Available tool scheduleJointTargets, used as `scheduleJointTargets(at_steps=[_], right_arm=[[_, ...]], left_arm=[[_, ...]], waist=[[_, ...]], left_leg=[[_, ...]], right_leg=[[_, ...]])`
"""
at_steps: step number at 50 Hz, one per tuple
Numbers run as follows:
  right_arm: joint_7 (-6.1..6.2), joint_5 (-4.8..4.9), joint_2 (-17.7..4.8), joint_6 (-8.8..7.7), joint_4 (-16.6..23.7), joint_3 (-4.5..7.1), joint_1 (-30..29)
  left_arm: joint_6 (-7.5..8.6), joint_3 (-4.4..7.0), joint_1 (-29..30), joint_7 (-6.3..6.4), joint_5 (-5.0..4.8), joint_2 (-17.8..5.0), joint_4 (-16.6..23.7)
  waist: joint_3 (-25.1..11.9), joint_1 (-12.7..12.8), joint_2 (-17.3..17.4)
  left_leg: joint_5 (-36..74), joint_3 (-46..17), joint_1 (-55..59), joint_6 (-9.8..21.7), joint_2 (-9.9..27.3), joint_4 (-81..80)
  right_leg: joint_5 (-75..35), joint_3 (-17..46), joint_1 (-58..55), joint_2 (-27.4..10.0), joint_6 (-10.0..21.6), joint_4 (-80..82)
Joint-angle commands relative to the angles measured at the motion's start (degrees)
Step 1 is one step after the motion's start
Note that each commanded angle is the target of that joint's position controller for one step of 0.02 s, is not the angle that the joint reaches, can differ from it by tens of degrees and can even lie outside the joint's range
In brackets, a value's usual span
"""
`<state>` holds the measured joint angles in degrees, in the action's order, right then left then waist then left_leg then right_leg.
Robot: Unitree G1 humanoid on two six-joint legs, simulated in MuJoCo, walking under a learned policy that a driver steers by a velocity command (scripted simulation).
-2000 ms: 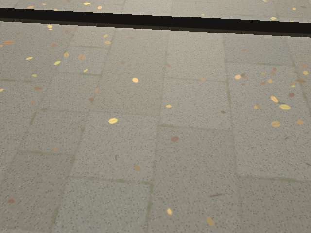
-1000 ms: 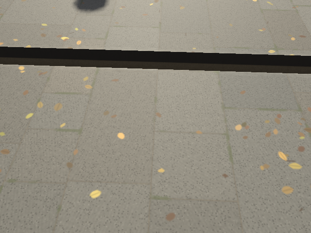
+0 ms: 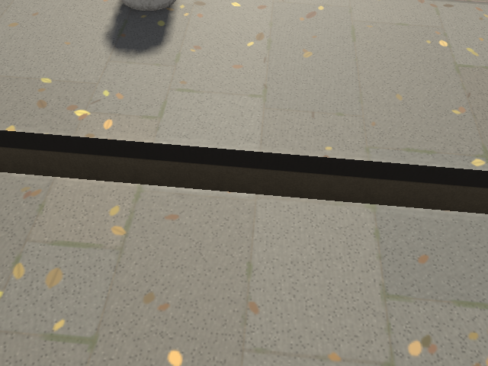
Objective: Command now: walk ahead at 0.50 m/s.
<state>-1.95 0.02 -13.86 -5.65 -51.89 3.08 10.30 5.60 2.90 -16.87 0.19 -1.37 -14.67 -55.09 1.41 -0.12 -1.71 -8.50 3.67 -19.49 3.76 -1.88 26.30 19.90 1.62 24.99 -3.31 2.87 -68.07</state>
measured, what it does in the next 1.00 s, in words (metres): walks ahead: right foot, then left foot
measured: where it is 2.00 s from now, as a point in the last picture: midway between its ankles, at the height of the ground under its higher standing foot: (237, 176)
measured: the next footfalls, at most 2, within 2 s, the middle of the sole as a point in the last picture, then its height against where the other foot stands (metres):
right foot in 0.42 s outside the picture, level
left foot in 0.98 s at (215, 284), level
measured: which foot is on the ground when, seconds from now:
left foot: down 0.00-0.44, up 0.46-0.96, down 0.98-1.00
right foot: up 0.00-0.40, down 0.42-1.00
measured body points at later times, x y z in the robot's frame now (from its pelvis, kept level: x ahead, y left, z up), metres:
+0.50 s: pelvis +0.28 -0.06 -0.01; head +0.31 -0.07 +0.44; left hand +0.45 +0.19 -0.12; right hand +0.26 -0.32 -0.16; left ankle +0.11 +0.08 -0.66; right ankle +0.37 -0.15 -0.74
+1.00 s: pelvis +0.55 -0.02 -0.02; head +0.58 +0.00 +0.43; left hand +0.49 +0.25 -0.16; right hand +0.75 -0.25 -0.12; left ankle +0.67 +0.09 -0.74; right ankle +0.38 -0.15 -0.73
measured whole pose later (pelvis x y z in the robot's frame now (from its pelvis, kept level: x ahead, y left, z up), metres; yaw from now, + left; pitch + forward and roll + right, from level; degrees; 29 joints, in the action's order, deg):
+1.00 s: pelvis +0.55 -0.02 -0.02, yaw +0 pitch +2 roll -1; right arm -2.1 0.7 -12.2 -5.1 -49.9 3.4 1.1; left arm 2.4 4.1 -24.0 0.8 -1.0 -13.6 -58.6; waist 1.5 3.0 -0.2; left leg -4.7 2.5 -28.6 4.1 1.3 31.3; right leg 26.0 -2.6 -0.6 -1.2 0.1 -28.6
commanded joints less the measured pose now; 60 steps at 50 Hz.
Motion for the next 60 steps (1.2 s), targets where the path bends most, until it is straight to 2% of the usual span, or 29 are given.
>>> scheduleJointTargets(at_steps=[1, 6, 10, 15, 18, 20, 21, 22, 23, 24, 25, 26, 27, 30, 32, 35, 39, 43, 47, 48, 49, 50, 51, 52, 53, 54, 56, 57, 60], right_arm=[[-0.20, -0.47, -4.5, -0.95, 1.4, 0.69, 1.0], [1.53, -0.23, -7.5, -0.75, -1.0, 1.27, 6.4], [2.18, 0.36, -8.0, -0.26, -2.2, 1.18, 9.7], [2.43, 0.82, -8.6, 0.84, -4.8, 1.55, 14.3], [2.75, 1.05, -9.5, 1.60, -5.2, 2.11, 13.6], [2.78, 1.11, -9.8, 2.08, -4.6, 2.16, 10.8], [2.68, 0.76, -8.0, 2.15, -4.0, 1.45, 10.7], [2.29, -0.01, -3.0, 1.40, -2.9, -0.09, 16.2], [1.73, 0.64, -1.3, -0.05, -3.9, -0.87, 18.0], [1.54, 2.12, -7.2, -1.11, -2.8, 0.73, 13.0], [1.61, 2.79, -8.2, -1.58, -1.3, 0.91, 8.0], [2.07, 2.32, -7.5, -1.41, -0.9, 1.10, 5.8], [2.48, 1.65, -7.0, -0.68, -1.2, 1.63, 6.0], [2.74, 1.23, -3.5, 1.35, -1.8, 1.58, 8.3], [2.95, 0.71, -3.9, 1.70, -0.5, 1.83, 4.8], [2.77, 0.08, -3.1, 1.77, 1.3, 1.73, -1.2], [2.02, 0.54, -1.8, 1.36, 3.1, 1.06, -8.5], [0.78, 1.04, -2.0, 0.90, 5.4, 0.50, -14.3], [-0.39, 1.40, -4.5, 0.36, 5.0, 1.51, -10.1], [-0.24, 1.03, -6.7, 0.33, 3.1, 2.71, -3.8], [0.01, 0.75, -9.8, 0.24, 0.0, 4.20, 6.7], [0.44, -0.21, -15.2, 0.43, -1.8, 5.51, 16.0], [0.24, 0.63, -13.5, 0.61, -2.5, 4.69, 17.5], [0.13, 1.21, -9.9, 0.57, -2.3, 3.56, 13.6], [0.21, 1.02, -7.5, 0.59, -1.2, 2.89, 9.0], [0.08, 0.19, -5.7, 0.34, -0.4, 2.29, 4.5], [-0.05, -0.84, -2.8, -0.10, -0.4, 1.26, 1.3], [-0.11, -0.63, -2.8, -0.14, -0.8, 1.19, 1.8], [1.23, -0.41, -6.2, -0.42, -2.1, 1.63, 5.1]], left_arm=[[-0.60, 1.34, -2.8, 0.62, 0.37, -3.0, 2.8], [-1.15, 1.79, 6.0, 0.81, 1.19, -3.1, 6.0], [-0.65, 1.19, 13.8, -0.04, 0.84, -1.7, 8.0], [-0.06, 0.55, 21.4, -1.62, 0.21, -1.9, 10.9], [0.52, 0.86, 20.4, -2.49, 0.08, -3.4, 11.6], [0.72, 2.52, 10.1, -2.31, 0.36, -6.4, 8.7], [0.68, 3.93, -0.4, -1.92, 0.73, -9.5, 5.6], [0.46, 5.33, -9.1, -1.49, 1.93, -15.5, 4.0], [0.25, 4.42, -10.3, -1.82, 1.10, -13.1, 3.4], [0.39, 3.15, -5.9, -1.86, 0.58, -9.4, 4.2], [0.22, 2.42, -0.8, -1.72, 0.74, -7.0, 5.5], [0.21, 1.83, 3.2, -1.96, 1.17, -5.4, 6.0], [0.43, 1.31, 5.1, -2.15, 1.58, -3.6, 6.1], [0.93, 1.47, 3.7, -2.06, 1.64, -4.0, 4.6], [1.09, 1.95, 1.8, -1.30, 1.90, -5.9, 3.8], [0.37, 1.95, -1.3, -0.16, 1.96, -5.9, 2.6], [-0.09, 2.11, -4.8, 0.43, 1.09, -6.7, 1.1], [-1.27, 2.57, -8.4, 0.67, 0.41, -7.1, -0.9], [-2.42, 3.11, -6.9, 0.85, 0.11, -8.0, -1.1], [-2.63, 3.05, -5.0, 0.84, -0.16, -8.1, -0.6], [-2.87, 2.33, -4.3, 0.93, 0.12, -6.5, 0.1], [-2.35, 0.92, -9.6, 0.56, 1.02, -1.4, 0.9], [-0.81, 0.02, -10.4, 0.12, 0.47, 0.9, 0.9], [0.40, 1.41, -6.3, -0.22, -1.07, -4.1, 1.8], [0.95, 1.79, -1.9, -0.20, -1.82, -5.8, 3.2], [0.88, 2.11, 0.1, 0.17, -1.25, -5.7, 3.5], [-0.56, 2.60, -2.0, 0.56, -0.39, -4.2, 2.9], [-1.21, 2.54, -3.0, 0.54, -0.24, -2.8, 2.8], [-1.97, 2.78, 2.6, 0.97, 0.45, -3.1, 5.1]], waist=[[-3.3, 1.3, 6.7], [0.0, 0.0, 4.5], [1.4, -2.4, 4.9], [3.9, -4.7, 4.8], [2.8, -2.7, 6.1], [-3.4, 3.2, 6.7], [-10.4, 7.3, 4.7], [-20.2, 6.7, -6.9], [-25.9, 6.3, -14.3], [-17.9, 6.2, -9.5], [-11.4, 5.1, -5.9], [-6.7, 3.2, -1.5], [-4.7, 1.2, -1.6], [-2.7, -1.1, -2.7], [-0.9, -0.8, -1.6], [0.3, 0.4, -1.4], [1.8, 2.8, -1.5], [4.5, 4.3, -1.5], [2.0, 0.5, -3.8], [-1.8, -3.1, -3.5], [-8.7, -7.4, -1.5], [-18.4, -7.1, 9.6], [-23.2, -6.7, 17.6], [-15.8, -6.7, 13.2], [-9.5, -5.5, 10.8], [-5.1, -3.5, 6.7], [-3.2, 0.1, 7.2], [-3.0, 0.8, 6.8], [0.4, 0.4, 5.6]], left_leg=[[4.4, -16.0, 7.6, 9.4, 14.4, -17.3], [11.4, -11.3, 10.2, 9.6, 14.0, -19.7], [10.3, -7.7, 12.4, 7.7, 12.4, -20.1], [10.3, -8.0, 21.1, 7.6, 15.6, -17.1], [17.6, -8.4, 24.7, 6.4, 17.5, -12.7], [34.7, -5.7, 23.2, 4.5, 14.8, -1.3], [32.6, -3.3, 15.7, 2.6, 11.7, 11.7], [10.1, -0.4, -5.4, -1.2, 4.0, 34.9], [-23.6, -7.0, -17.5, -2.2, -1.8, 47.5], [-22.3, -10.4, -23.3, -0.9, 2.3, 52.5], [-17.4, -8.6, -24.3, -0.1, 5.3, 51.8], [-13.0, -7.4, -22.0, -0.2, 7.7, 48.0], [-10.0, -7.9, -18.7, -0.2, 9.5, 43.9], [-6.1, -7.2, -15.0, -0.9, 10.6, 38.5], [-1.3, -7.1, -18.7, -2.0, 10.8, 32.9], [7.7, -6.5, -21.7, -2.9, 10.3, 22.9], [14.7, -4.4, -18.9, -2.7, 8.1, 11.9], [10.6, -4.3, -21.6, -1.6, 7.2, 7.0], [3.4, -2.1, -11.2, 1.3, 4.5, 3.6], [3.4, -0.3, -1.5, 2.4, 2.3, 2.4], [4.3, -2.3, 14.1, 4.2, 3.6, 3.5], [-1.3, -24.7, 36.3, 11.6, 18.7, 2.3], [-11.0, -46.2, 42.7, 16.0, 25.2, -8.6], [-16.4, -41.8, 37.4, 13.2, 23.0, -10.2], [-14.9, -33.3, 29.4, 10.9, 20.9, -10.9], [-9.9, -27.3, 20.5, 9.6, 18.7, -12.7], [-3.6, -20.0, 10.9, 8.2, 15.2, -15.4], [-2.0, -18.5, 9.1, 8.5, 14.7, -16.4], [1.8, -15.7, 8.2, 9.2, 15.1, -19.2]], right_leg=[[-5.4, 2.1, 8.0, -5.5, 0.1, 1.6], [-17.6, 1.5, 16.1, -5.9, -2.2, 15.0], [-26.4, -0.6, 14.4, -3.8, -2.3, 28.3], [-23.1, -1.3, 16.1, -2.2, -1.4, 36.1], [-17.0, -1.9, 11.9, -0.8, 0.8, 38.7], [-16.1, -5.1, -3.8, 2.9, 3.1, 40.5], [-18.5, -2.3, -20.0, 0.6, 5.6, 38.8], [-16.5, 19.9, -43.5, -14.5, 13.3, 39.2], [-9.5, 40.4, -50.1, -20.6, 18.3, 49.0], [-6.0, 34.4, -43.6, -18.4, 15.0, 50.1], [-8.0, 25.5, -34.8, -16.1, 12.8, 51.0], [-12.3, 19.2, -25.8, -13.7, 11.4, 53.0], [-14.5, 15.0, -19.9, -11.4, 10.2, 54.8], [-17.2, 10.1, -13.6, -9.7, 11.1, 59.1], [-19.7, 8.4, -14.0, -9.8, 11.6, 60.5], [-24.0, 5.1, -16.4, -8.8, 10.2, 60.3], [-22.6, 2.0, -17.8, -7.8, 8.7, 60.2], [-21.5, 3.0, -25.0, -11.2, 8.9, 57.8], [-34.3, 2.7, -28.3, -12.4, 7.0, 51.4], [-43.6, 0.7, -27.0, -9.9, 5.6, 43.9], [-42.1, -2.1, -20.5, -6.3, 3.4, 31.0], [-19.9, -4.8, -0.6, 0.7, -0.5, 7.6], [12.3, 1.8, 12.2, 6.9, -1.3, -4.7], [10.9, 5.4, 18.5, 3.1, -0.4, -9.7], [6.0, 3.6, 19.9, 0.1, 0.4, -9.0], [0.6, 2.7, 17.4, -2.3, 0.4, -5.1], [-4.5, 3.1, 10.2, -5.2, 0.3, 0.3], [-4.8, 2.8, 8.7, -5.5, 0.0, 2.3], [-11.2, 2.6, 13.6, -6.2, -1.5, 11.1]])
